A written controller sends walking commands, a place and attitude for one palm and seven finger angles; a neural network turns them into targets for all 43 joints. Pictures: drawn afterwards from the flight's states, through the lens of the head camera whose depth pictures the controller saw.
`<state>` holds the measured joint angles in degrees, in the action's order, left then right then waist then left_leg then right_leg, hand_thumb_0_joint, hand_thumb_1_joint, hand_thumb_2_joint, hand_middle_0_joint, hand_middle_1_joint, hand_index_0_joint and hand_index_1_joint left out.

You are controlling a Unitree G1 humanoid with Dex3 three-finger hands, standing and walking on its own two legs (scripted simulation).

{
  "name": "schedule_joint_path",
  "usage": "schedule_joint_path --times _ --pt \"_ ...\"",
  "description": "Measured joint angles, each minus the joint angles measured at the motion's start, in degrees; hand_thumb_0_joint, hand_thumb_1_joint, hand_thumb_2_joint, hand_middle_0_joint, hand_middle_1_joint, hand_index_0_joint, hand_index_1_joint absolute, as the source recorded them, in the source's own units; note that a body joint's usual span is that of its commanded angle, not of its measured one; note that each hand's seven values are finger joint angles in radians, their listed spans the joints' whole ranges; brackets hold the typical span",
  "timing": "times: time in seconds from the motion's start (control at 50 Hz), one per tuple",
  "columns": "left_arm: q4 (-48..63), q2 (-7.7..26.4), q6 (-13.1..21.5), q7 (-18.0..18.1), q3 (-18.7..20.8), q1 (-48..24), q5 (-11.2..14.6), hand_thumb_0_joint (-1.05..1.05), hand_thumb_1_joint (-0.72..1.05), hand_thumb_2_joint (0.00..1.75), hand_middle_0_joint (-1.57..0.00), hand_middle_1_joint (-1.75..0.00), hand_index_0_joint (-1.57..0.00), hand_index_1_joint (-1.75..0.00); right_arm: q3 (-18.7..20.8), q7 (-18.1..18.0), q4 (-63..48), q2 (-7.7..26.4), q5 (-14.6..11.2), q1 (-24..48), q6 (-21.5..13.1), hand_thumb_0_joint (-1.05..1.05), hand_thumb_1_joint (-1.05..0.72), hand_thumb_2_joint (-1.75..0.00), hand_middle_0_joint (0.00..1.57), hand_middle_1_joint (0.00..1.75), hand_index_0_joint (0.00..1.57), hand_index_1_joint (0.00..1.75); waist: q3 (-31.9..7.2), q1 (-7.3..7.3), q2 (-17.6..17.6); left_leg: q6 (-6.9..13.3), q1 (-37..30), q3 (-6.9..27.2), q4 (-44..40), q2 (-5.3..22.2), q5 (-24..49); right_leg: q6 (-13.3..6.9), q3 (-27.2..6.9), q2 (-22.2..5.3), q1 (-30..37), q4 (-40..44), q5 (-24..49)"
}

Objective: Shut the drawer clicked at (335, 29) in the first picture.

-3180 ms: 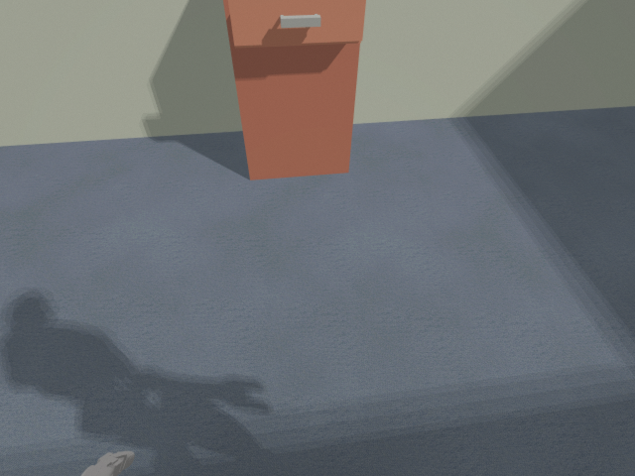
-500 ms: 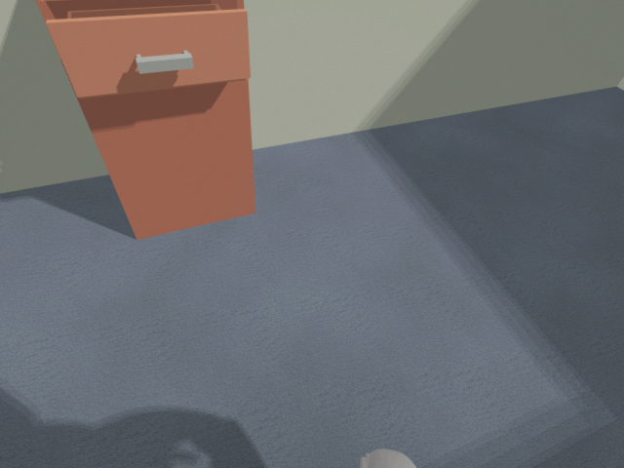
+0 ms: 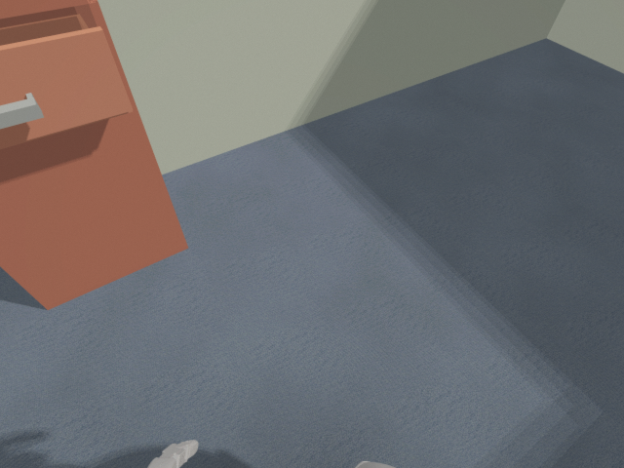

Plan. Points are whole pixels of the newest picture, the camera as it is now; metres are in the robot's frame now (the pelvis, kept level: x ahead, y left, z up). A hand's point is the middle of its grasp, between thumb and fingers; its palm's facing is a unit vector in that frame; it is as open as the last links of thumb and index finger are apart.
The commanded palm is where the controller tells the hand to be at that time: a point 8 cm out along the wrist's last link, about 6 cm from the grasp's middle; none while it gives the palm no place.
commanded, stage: walk to a spot facing it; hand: left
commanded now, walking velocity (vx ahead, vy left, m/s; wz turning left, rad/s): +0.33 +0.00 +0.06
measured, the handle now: out of the picture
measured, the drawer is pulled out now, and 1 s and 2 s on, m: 0.13 0.13 0.13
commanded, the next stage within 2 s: turn to face it in 0.12 s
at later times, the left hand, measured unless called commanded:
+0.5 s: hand (145, 461) +0.16 +0.24 -0.18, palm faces +0.19 -0.97 -0.16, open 7.4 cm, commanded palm none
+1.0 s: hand (160, 422) +0.20 +0.22 -0.12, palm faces +0.41 -0.86 -0.30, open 7.4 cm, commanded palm none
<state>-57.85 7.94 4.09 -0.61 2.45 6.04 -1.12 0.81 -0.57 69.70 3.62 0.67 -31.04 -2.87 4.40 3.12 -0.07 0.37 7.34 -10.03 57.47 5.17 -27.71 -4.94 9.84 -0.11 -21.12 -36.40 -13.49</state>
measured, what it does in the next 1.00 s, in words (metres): walks ahead, turning left: left foot, then right foot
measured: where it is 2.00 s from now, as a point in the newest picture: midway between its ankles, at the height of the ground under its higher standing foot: (281, 449)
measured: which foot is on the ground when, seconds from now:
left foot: up 0.00-0.34, down 0.36-0.86, up 0.88-1.00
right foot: down 0.00-0.36, up 0.38-0.84, down 0.86-1.00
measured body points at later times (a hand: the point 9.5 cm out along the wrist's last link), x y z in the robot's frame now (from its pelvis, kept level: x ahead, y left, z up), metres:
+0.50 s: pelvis +0.17 +0.06 +0.01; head +0.20 +0.10 +0.45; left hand +0.16 +0.30 -0.16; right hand +0.28 -0.17 -0.12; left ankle +0.25 +0.15 -0.72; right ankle +0.12 -0.08 -0.63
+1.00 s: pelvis +0.20 +0.00 +0.02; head +0.22 -0.03 +0.47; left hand +0.18 +0.26 -0.10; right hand +0.34 -0.22 -0.14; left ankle +0.17 +0.13 -0.64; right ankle +0.24 -0.09 -0.72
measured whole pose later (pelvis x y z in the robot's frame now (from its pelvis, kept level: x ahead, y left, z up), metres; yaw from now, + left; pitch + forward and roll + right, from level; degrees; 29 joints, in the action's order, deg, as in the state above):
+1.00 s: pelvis +0.20 +0.00 +0.02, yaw +24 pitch -1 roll +2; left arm -51.5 9.6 -0.8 1.8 2.3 11.9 -0.9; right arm 5.6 1.2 54.4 14.5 1.7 -13.3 4.1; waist 2.6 1.9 3.3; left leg -2.4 31.1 1.3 61.9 -2.6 -21.4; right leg -1.3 5.9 -3.1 -12.6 -29.5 -15.9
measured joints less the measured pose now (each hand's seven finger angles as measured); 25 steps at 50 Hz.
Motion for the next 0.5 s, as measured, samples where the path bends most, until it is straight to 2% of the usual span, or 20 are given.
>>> schedule_joint_path --times 0.04,0.06,0.1,0.16,0.2,0.26,0.32,0.34,0.36,0.38,0.42,0.46,0.5 --pt "-0.51 -0.13 0.34 0.51 0.14 1.62 0.58 0.0 0.91 0.89 -0.2 -0.3 -0.2 -0.3 0.65 0.17 -0.91 0.6 -0.01 2.7 0.63 0.01 -0.9 -0.9 0.2 0.3 0.2 0.3 -0.25 -0.59 0.06 0.13 8.09 3.79 12.46 0.38 3.4 0.43 0.02 0.61 3.27 1.7 -2.03" --pt "-0.35 0.03 0.83 1.29 1.17 2.42 1.29 -0.01 0.92 0.89 -0.2 -0.3 -0.2 -0.3 0.95 0.12 -1.81 1.02 0.13 4.26 0.87 0.01 -0.9 -0.9 0.2 0.3 0.2 0.3 -0.61 -0.81 0.28 0.04 11.76 5.02 14.73 0.94 5.23 1.05 0.14 0.91 4.91 3.41 -1.88" --pt "-0.73 1.24 1.19 2.07 1.49 3.77 0.93 -0.03 0.95 0.89 -0.2 -0.3 -0.2 -0.3 1.45 0.06 -4.05 2.11 0.5 7.77 1.2 0.01 -0.9 -0.9 0.2 0.3 0.2 0.3 -1.29 -0.95 0.79 -0.48 17.86 6.33 14.1 2.32 7.87 1.28 0.28 1.41 7.8 6.69 -1.52" --pt "-2.31 2.39 0.81 2.11 1.09 6.19 0.14 -0.03 0.95 0.89 -0.2 -0.3 -0.2 -0.3 2.2 0.28 -7.74 3.79 0.73 12.9 1.28 0.01 -0.91 -0.9 0.2 0.3 0.2 0.29 -2.28 -0.53 1.35 -1.53 23.67 6.44 6.8 3.9 11.02 1.64 0.28 1.39 11.2 10.17 -1.72" --pt "-3.36 2.53 0.39 1.86 0.74 7.64 0.0 -0.03 0.94 0.89 -0.2 -0.3 -0.2 -0.3 2.64 0.06 -9.24 5.21 1.04 15.58 1.47 0.02 -0.93 -0.9 0.2 0.3 0.2 0.29 -2.64 -0.57 1.58 -2.03 24.92 5.9 -0.24 4.35 13.68 2.3 0.42 1.08 13.24 11.5 -2.45" --pt "-4.42 2.32 0.14 1.51 0.28 9.6 -0.14 -0.02 0.93 0.89 -0.2 -0.3 -0.2 -0.3 2.92 0.92 -10.58 7.19 0.83 18.16 1.08 0.02 -0.94 -0.9 0.19 0.3 0.2 0.29 -2.56 -1.7 1.49 -2.05 23.83 4.95 -10.47 3.98 16.37 3.62 0.74 0.46 15.97 11.85 -4.54" --pt "-5.12 2.23 -0.3 1.4 -0.03 11.37 -0.2 -0.01 0.92 0.89 -0.2 -0.3 -0.2 -0.3 2.67 1.4 -11.25 8.06 0.78 19.5 0.8 0.02 -0.94 -0.9 0.19 0.3 0.2 0.29 -2.04 -2.74 0.82 -1.31 20.65 3.81 -17.57 2.3 17.57 5.33 1.92 -0.6 18.66 10.3 -7.96" --pt "-5.22 2.26 -0.53 1.42 -0.1 12.07 -0.16 0.0 0.92 0.89 -0.2 -0.3 -0.2 -0.3 2.49 1.53 -11.52 8.23 0.85 19.64 0.66 0.02 -0.93 -0.9 0.19 0.3 0.2 0.29 -1.9 -3.05 0.41 -0.98 18.92 3.26 -20.1 1.41 18.96 6.02 2.28 -1.3 19.02 8.46 -9.74" --pt "-5.29 2.33 -0.89 1.44 -0.1 12.7 0.0 0.0 0.91 0.89 -0.2 -0.3 -0.2 -0.3 2.34 1.6 -11.85 8.36 1.03 19.73 0.4 0.01 -0.93 -0.9 0.19 0.3 0.2 0.29 -1.79 -3.26 -0.11 0.66 17.47 2.95 -21.44 0.48 19.58 6.54 2.52 -2.35 18.28 4.63 -11.8" --pt "-5.4 2.59 -1.51 1.44 0.0 12.65 0.4 0.0 0.91 0.89 -0.2 -0.3 -0.2 -0.3 2.22 1.5 -12.14 8.09 1.2 20.1 0.18 0.01 -0.93 -0.9 0.19 0.3 0.2 0.29 -1.39 -3.33 -1.08 2.2 17.72 2.75 -19.91 -0.53 17.73 6.81 1.72 -3.58 15.83 -2.22 -13.43" --pt "-5.05 3.06 -2.82 1.63 0.03 11.89 0.77 0.0 0.91 0.89 -0.2 -0.3 -0.2 -0.3 1.51 1.19 -12.7 7.54 1.0 20.84 0.1 0.01 -0.92 -0.9 0.19 0.3 0.2 0.29 -0.28 -3.78 -2.03 3.84 17.41 2.55 -18.19 -1.57 15.08 6.94 -2.27 -3.43 9.18 -18.49 -17.91" --pt "-4.34 3.33 -3.72 1.67 0.23 10.55 0.71 0.01 0.91 0.89 -0.2 -0.3 -0.2 -0.3 1.07 0.78 -13.13 6.92 0.84 20.99 0.4 0.01 -0.92 -0.9 0.19 0.3 0.2 0.29 0.26 -3.81 -2.06 3.78 16.12 2.89 -19.89 -2.33 15.34 7.37 -4.2 -3.06 3.18 -28.73 -17.28" --pt "-3.06 3.44 -4.24 1.54 0.55 8.69 0.57 0.01 0.91 0.89 -0.2 -0.3 -0.2 -0.3 0.79 0.49 -13.3 6.35 0.78 20.93 0.88 0.01 -0.91 -0.9 0.2 0.3 0.2 0.3 0.74 -3.79 -1.78 4.03 14.67 3.56 -22.81 -3.3 16.7 7.94 -5.34 -3.5 -1.31 -31.5 -14.37"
